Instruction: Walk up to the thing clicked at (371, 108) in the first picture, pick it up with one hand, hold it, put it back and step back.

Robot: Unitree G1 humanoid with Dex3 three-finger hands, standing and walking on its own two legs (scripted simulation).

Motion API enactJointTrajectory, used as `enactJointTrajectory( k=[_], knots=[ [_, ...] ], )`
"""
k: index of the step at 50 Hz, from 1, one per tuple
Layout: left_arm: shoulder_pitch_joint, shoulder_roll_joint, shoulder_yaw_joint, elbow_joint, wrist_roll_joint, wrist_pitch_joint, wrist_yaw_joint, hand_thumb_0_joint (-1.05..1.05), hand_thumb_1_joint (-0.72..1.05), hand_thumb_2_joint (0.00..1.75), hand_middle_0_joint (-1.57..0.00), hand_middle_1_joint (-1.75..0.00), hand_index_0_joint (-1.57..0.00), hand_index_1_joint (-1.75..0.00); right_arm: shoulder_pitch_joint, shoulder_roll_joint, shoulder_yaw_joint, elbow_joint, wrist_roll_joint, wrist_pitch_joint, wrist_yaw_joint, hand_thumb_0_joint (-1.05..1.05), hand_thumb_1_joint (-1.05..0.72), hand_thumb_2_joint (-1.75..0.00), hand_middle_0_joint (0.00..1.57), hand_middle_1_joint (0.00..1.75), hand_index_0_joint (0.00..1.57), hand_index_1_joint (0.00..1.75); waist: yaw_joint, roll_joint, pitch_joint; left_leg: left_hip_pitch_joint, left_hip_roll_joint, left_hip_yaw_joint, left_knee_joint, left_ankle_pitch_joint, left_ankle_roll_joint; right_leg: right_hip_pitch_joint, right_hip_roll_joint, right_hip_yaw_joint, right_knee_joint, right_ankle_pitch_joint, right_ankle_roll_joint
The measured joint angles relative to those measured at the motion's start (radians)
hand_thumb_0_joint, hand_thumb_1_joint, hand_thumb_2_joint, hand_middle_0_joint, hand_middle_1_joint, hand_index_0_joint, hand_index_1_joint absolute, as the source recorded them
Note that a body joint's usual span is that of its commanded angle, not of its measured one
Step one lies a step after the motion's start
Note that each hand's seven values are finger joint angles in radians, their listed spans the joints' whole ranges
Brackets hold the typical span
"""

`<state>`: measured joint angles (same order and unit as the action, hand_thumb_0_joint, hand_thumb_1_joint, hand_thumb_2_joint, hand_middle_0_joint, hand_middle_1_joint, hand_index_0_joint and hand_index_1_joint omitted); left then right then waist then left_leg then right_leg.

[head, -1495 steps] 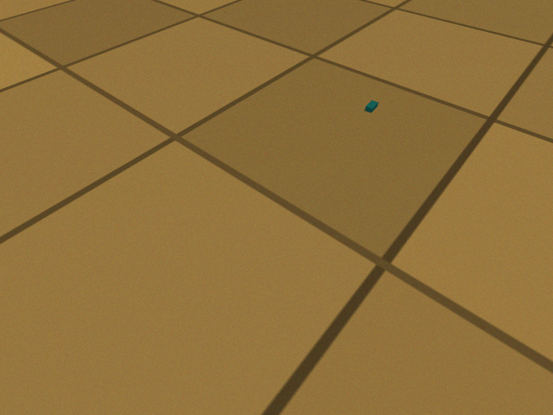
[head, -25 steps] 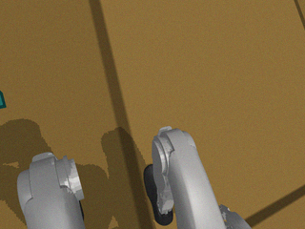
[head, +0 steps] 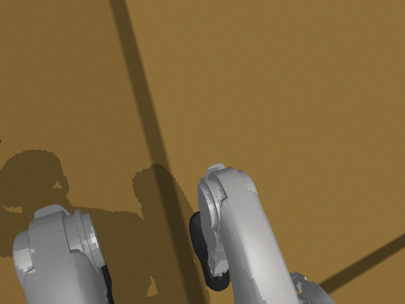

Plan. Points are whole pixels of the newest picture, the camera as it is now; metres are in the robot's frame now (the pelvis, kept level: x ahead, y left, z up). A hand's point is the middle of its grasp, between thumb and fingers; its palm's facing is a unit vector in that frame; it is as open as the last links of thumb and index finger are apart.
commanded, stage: close in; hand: left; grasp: from above
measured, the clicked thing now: out of the picture +0.47 +0.36 -0.30
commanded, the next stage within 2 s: rest palm in 0.04 s
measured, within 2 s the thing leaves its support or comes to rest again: neither
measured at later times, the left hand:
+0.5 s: hand out of the picture +0.46 +0.35 -0.23, palm faces -0.41 -0.13 -0.90, open 14.1 cm
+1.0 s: hand out of the picture +0.46 +0.36 -0.25, palm faces -0.43 -0.16 -0.89, open 14.5 cm
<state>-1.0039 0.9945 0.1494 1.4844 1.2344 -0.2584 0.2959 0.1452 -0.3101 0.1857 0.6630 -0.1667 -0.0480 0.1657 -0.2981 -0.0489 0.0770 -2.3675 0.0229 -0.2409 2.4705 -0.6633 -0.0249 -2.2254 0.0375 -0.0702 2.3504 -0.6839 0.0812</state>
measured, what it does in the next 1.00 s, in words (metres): stands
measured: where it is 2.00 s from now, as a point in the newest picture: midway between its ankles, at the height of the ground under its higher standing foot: (160, 284)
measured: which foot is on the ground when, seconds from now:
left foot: down 0.00-1.00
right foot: down 0.00-1.00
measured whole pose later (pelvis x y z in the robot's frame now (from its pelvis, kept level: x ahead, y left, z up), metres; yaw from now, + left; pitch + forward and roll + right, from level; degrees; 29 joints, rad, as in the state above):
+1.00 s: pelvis +0.00 +0.01 -0.01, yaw -4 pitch +27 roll -15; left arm -1.04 1.11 0.16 1.66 1.30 -0.30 0.52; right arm 0.07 -0.33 0.29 0.65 -0.26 -0.15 0.21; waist -0.35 -0.15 0.16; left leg -2.36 0.03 -0.30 2.56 -0.71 -0.02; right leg -2.20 0.07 -0.11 2.39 -0.70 0.08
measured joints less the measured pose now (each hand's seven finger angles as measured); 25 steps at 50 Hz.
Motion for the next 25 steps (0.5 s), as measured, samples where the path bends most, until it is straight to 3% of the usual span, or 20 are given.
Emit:
enactJointTrajectory(
  k=[8, 17, 25],
  knots=[
    [-0.029, 0.031, -0.005, 0.054, 0.062, -0.079, 0.077, 0.00, -0.49, 0.96, -0.17, -0.88, -0.15, -0.90, -0.035, -0.005, 0.012, 0.004, -0.028, 0.003, -0.008, 0.00, -0.90, -0.89, 0.20, 0.29, 0.20, 0.30, 0.000, -0.039, 0.012, 0.006, -0.005, -0.018, 0.018, -0.006, -0.004, 0.014, 0.002, -0.015, 0.007, -0.003, -0.007],
    [-0.065, 0.056, -0.012, 0.170, 0.119, -0.053, 0.192, 0.00, -0.50, 0.98, -0.16, -0.87, -0.13, -0.89, -0.057, -0.001, 0.037, 0.003, -0.059, -0.033, 0.000, 0.00, -0.89, -0.89, 0.20, 0.29, 0.20, 0.30, -0.040, -0.063, 0.020, -0.004, -0.002, -0.026, 0.044, -0.011, 0.004, 0.008, 0.011, -0.019, 0.020, -0.001, -0.012],
    [-0.066, 0.071, 0.008, 0.200, 0.108, -0.006, 0.240, 0.00, -0.51, 0.99, -0.14, -0.88, -0.11, -0.91, -0.043, 0.000, 0.071, 0.004, -0.076, -0.078, 0.014, 0.00, -0.89, -0.89, 0.20, 0.29, 0.20, 0.30, -0.065, -0.075, 0.040, -0.017, 0.004, -0.034, 0.066, -0.016, 0.009, -0.004, 0.022, -0.021, 0.033, 0.002, -0.006]
  ],
)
